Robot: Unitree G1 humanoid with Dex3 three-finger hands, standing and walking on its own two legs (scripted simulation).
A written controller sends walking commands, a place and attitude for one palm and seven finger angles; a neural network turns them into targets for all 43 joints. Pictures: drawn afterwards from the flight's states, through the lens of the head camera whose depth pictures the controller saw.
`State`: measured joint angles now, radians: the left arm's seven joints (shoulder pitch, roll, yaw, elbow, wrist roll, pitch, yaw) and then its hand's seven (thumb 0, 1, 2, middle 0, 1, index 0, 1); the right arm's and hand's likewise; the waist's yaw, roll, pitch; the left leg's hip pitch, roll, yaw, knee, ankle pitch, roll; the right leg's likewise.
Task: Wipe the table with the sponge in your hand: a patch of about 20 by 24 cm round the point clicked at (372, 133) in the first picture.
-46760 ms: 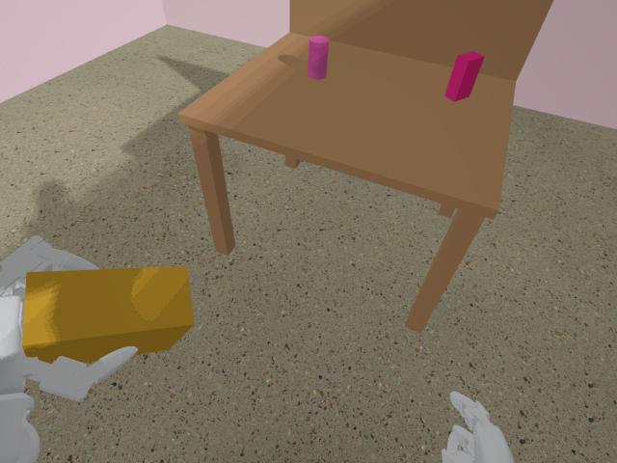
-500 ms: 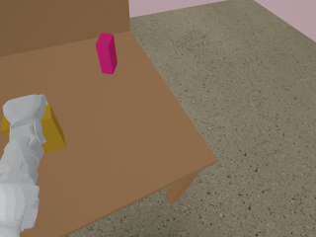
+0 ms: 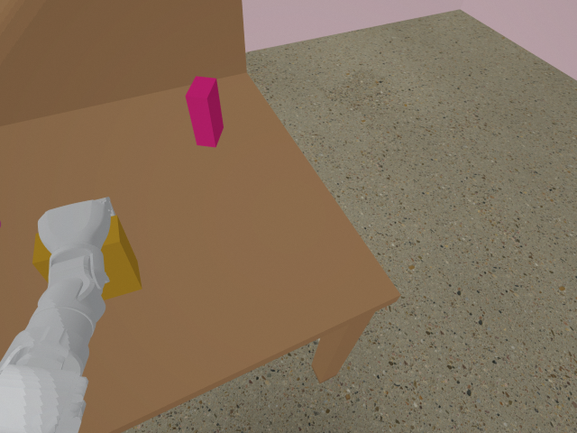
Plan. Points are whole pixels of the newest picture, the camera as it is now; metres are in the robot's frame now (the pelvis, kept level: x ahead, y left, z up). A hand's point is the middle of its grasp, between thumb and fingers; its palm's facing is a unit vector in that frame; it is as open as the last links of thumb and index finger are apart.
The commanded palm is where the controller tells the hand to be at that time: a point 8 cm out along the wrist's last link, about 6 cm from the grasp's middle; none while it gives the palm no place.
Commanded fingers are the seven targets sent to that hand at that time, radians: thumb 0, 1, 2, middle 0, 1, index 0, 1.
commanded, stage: wipe back along the first lane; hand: left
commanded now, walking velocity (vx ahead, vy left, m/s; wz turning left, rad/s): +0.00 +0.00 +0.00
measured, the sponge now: (97, 271) +0.37 +0.33 -0.06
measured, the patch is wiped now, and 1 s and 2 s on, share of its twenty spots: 1.00 1.00 1.00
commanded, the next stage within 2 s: lift the sponge slowly off the table in 1.16 s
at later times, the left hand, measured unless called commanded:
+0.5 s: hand (92, 281) +0.32 +0.30 +0.00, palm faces -0.07 -0.03 -1.00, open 10.3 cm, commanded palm +0.28 +0.28 +0.03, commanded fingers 0.00 0.10 1.30 -1.20 -1.60 -1.20 -1.60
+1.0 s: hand (101, 309) +0.28 +0.27 +0.00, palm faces -0.05 -0.04 -1.00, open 10.3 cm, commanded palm +0.24 +0.25 +0.03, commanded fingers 0.00 0.10 1.30 -1.20 -1.60 -1.20 -1.60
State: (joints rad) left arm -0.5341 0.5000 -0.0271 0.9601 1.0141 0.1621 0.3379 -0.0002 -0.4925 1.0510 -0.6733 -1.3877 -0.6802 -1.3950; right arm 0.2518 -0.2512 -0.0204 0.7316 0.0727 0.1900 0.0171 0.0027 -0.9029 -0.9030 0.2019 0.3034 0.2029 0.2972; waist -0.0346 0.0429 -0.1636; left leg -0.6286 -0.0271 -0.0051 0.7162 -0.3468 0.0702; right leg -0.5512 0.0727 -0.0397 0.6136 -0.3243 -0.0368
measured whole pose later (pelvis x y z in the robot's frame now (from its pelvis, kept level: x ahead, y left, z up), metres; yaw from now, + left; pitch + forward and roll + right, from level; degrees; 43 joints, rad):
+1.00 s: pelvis +0.00 -0.01 +0.01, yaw +1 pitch +8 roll -2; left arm -0.11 0.36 -0.12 0.48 0.99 0.34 0.34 0.00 -0.48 1.05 -0.65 -1.41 -0.66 -1.42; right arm 0.14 -0.25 0.00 0.66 0.08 0.17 0.00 0.01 -0.90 -0.90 0.20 0.30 0.20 0.30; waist 0.04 0.05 -0.16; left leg -0.47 -0.03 -0.01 0.67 -0.34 0.05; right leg -0.41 0.07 -0.04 0.60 -0.34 -0.05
